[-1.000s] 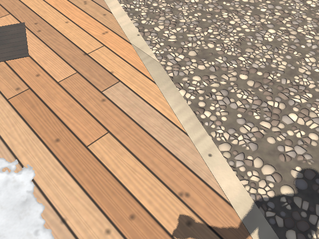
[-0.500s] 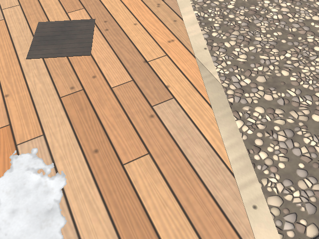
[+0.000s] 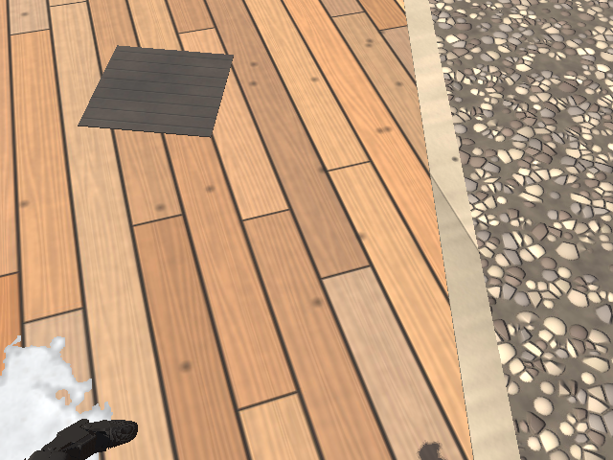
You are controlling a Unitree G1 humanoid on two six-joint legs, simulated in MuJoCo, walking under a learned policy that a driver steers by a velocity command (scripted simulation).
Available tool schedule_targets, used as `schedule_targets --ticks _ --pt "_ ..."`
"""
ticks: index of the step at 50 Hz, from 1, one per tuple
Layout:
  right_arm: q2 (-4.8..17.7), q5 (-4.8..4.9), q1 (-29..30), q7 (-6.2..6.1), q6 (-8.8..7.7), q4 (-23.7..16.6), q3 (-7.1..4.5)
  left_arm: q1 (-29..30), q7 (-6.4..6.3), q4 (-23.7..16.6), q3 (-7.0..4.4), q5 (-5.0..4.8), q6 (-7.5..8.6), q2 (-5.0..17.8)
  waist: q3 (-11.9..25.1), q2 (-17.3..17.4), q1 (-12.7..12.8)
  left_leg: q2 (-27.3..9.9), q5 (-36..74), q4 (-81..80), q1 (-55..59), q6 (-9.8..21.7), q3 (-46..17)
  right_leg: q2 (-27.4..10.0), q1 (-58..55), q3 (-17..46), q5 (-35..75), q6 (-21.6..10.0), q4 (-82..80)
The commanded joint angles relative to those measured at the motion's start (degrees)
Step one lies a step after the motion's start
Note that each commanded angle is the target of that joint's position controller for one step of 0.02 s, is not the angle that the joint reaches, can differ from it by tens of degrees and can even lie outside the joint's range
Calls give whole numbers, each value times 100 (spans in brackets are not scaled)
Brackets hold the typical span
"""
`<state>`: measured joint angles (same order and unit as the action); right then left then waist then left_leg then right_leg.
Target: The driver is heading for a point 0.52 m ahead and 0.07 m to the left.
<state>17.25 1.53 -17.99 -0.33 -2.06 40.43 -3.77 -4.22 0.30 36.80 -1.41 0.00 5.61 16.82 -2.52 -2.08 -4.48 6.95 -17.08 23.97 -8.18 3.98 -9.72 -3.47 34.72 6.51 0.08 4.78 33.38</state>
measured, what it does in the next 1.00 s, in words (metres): walks ahead, turning left: right foot, then left foot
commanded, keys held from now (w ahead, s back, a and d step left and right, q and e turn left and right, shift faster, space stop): w+q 0.56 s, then no key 0.44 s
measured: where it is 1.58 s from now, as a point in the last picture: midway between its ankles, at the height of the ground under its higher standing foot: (260, 444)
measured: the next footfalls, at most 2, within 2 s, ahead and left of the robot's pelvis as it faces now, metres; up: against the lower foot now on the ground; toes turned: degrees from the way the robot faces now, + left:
right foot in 0.08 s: +0.22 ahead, -0.15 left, +0.00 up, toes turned +7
left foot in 0.60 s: +0.43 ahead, +0.17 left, +0.00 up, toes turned +25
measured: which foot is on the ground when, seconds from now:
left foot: down 0.00-0.08, up 0.10-0.58, down 0.60-1.00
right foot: up 0.00-0.06, down 0.08-0.62, up 0.64-1.00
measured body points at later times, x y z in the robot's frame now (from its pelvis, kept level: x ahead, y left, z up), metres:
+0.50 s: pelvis +0.25 -0.02 +0.00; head +0.29 -0.01 +0.45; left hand +0.18 +0.27 -0.12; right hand +0.54 -0.18 -0.08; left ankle +0.37 +0.17 -0.69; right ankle +0.18 -0.16 -0.74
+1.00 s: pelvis +0.44 +0.08 +0.00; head +0.46 +0.10 +0.45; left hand +0.45 +0.38 -0.11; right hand +0.67 -0.10 -0.10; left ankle +0.40 +0.15 -0.74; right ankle +0.58 -0.02 -0.72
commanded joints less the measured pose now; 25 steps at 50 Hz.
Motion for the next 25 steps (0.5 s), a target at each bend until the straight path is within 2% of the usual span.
schedule_targets --ticks 1,2,3,4,5,6,7,8,9,11,13,16,21,25 --pt "885 18 -58 -48 -21 -276 -248 210 47 -454 -262 -79 153 720 396 913 173 -1347 830 -153 -243 703 -1348 294 -1070 -143 -213 -166 -382" --pt "858 5 28 -46 -12 -298 -246 -43 49 -399 -314 -91 178 782 417 997 346 -1369 841 59 -222 621 -1459 292 -1372 -182 -400 -300 -497" --pt "704 -15 68 -37 -15 -323 -199 -507 26 -289 -391 -70 203 875 576 987 605 -1196 930 481 -330 462 -1372 257 -2032 -256 -425 -475 -702" --pt "344 -68 21 -6 -43 -388 -72 -1196 -18 -241 -480 35 235 1114 1188 596 918 -868 614 1759 -732 244 -1010 -424 -3228 336 -714 -825 -686" --pt "-80 -14 -513 -16 -93 -571 56 -1758 -36 -149 -584 188 190 1589 1888 -904 774 -25 -1304 3681 -2474 -168 -142 -1732 -5034 2636 -1802 -1587 -1167" --pt "352 109 -771 -16 -117 -594 18 -1924 32 -32 -579 76 143 1422 1912 -1618 716 -330 -1745 4813 -3592 -278 -41 -2232 -5204 4329 -3370 -1939 -1630" --pt "791 122 -410 -27 -73 -513 -102 -1620 18 -142 -453 26 109 925 1187 -876 858 -620 -1170 5239 -3847 -346 -92 -1973 -4649 3578 -3766 -1727 -1762" --pt "872 34 38 -29 -35 -575 -136 -1385 -5 -151 -393 31 58 741 687 -456 875 -797 -721 5221 -3766 -386 139 -1677 -4004 2553 -3059 -1507 -1738" --pt "796 -31 255 -24 -29 -636 -145 -1179 -13 -123 -350 69 31 641 401 -289 781 -951 -387 4984 -3604 -398 180 -1403 -3465 1875 -2281 -1425 -1815" --pt "622 10 292 30 21 -663 -157 -1030 -39 -44 -305 92 48 492 180 -491 623 -1182 -43 4617 -3199 -405 260 -1083 -2902 958 -1371 -1353 -2075" --pt "412 12 330 53 85 -687 -116 -1074 -36 78 -328 41 100 506 143 -498 597 -1238 85 4374 -3174 -449 373 -1066 -2807 490 -902 -1458 -2265" --pt "290 -29 651 65 114 -797 -73 -1147 -43 255 -408 44 108 701 60 -284 627 -1298 507 3701 -3468 -539 373 -1188 -3000 17 -329 -1582 -2428" --pt "144 -21 1364 231 24 -911 3 -1206 -79 471 -459 5 15 907 -99 -165 861 -1245 1683 2158 -3205 -467 749 -1081 -3246 -927 201 -1410 -2455" --pt "146 11 1894 367 1 -1122 17 -1448 -80 675 -516 -101 -92 1090 -289 -138 971 -1137 1490 1421 -3040 -237 1076 -1245 -3715 -1294 623 -1290 -2313"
